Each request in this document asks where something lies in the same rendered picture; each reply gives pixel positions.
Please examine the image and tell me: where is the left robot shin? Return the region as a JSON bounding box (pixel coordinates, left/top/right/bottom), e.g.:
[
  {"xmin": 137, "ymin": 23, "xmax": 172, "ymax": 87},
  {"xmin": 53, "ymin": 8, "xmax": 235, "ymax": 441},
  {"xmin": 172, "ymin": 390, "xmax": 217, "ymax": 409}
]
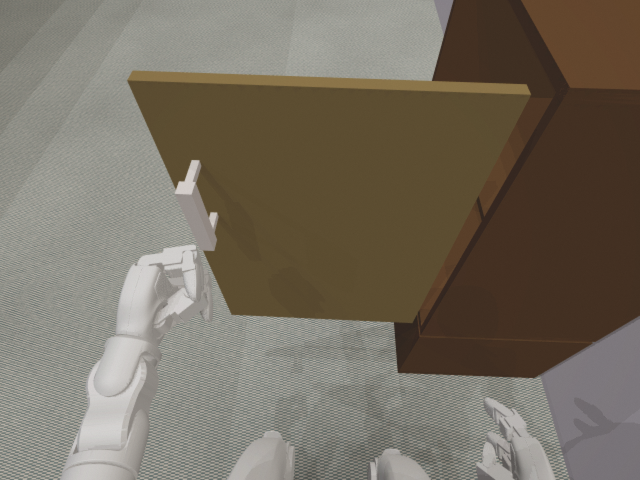
[{"xmin": 263, "ymin": 431, "xmax": 283, "ymax": 440}]

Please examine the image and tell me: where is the cupboard door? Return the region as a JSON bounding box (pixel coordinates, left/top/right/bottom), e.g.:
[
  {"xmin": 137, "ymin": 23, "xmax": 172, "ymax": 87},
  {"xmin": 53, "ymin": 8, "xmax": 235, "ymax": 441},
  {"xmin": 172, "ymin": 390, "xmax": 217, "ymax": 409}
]
[{"xmin": 127, "ymin": 71, "xmax": 531, "ymax": 323}]

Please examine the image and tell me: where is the left robot forearm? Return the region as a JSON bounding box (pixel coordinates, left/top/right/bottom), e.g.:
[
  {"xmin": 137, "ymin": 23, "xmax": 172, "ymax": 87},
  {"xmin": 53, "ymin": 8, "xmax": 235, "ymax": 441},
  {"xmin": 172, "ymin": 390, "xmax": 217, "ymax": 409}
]
[{"xmin": 60, "ymin": 335, "xmax": 162, "ymax": 480}]

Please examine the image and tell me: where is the right robot hand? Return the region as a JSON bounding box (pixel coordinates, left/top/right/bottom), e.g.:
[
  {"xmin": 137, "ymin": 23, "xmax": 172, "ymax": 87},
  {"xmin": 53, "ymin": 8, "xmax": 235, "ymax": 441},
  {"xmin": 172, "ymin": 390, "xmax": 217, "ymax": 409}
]
[{"xmin": 476, "ymin": 397, "xmax": 556, "ymax": 480}]

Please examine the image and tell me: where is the handle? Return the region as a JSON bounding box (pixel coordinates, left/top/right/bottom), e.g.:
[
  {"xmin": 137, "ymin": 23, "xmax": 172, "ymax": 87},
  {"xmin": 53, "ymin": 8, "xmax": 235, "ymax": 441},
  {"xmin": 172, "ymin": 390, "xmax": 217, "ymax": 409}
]
[{"xmin": 175, "ymin": 160, "xmax": 219, "ymax": 251}]

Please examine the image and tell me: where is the left robot hand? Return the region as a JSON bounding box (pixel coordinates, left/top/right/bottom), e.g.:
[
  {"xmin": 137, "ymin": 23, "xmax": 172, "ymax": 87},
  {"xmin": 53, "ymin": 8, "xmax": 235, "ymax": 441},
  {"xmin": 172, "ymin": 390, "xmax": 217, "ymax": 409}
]
[{"xmin": 115, "ymin": 245, "xmax": 213, "ymax": 347}]

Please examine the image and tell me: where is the robot left thigh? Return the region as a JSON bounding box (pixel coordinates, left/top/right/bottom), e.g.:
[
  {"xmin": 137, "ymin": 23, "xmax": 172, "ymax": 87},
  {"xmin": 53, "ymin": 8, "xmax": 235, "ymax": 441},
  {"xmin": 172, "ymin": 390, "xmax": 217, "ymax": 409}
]
[{"xmin": 226, "ymin": 438, "xmax": 295, "ymax": 480}]

